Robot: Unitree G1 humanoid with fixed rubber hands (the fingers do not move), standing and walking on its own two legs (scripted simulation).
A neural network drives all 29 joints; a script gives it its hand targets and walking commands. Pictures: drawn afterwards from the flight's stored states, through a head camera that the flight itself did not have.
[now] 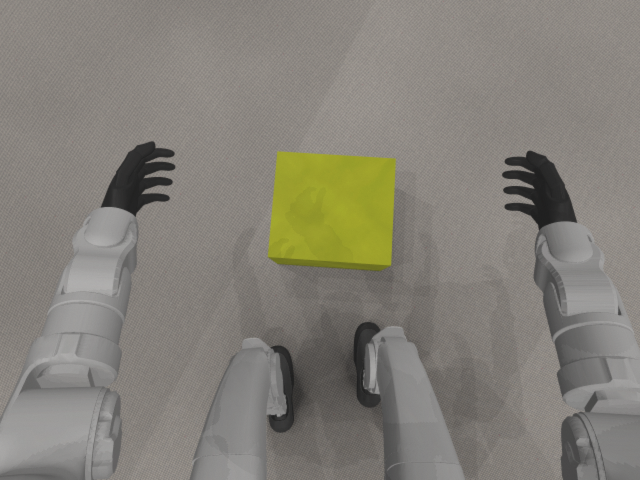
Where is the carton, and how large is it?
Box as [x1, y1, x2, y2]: [268, 151, 395, 270]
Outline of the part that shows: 277,151 268,257 277,263 380,270 390,265 395,159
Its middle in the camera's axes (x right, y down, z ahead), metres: +0.03 -0.06 +0.96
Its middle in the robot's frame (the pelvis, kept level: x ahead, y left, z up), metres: +0.51 +0.00 -0.58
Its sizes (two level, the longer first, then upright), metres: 0.272 0.245 0.178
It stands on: the floor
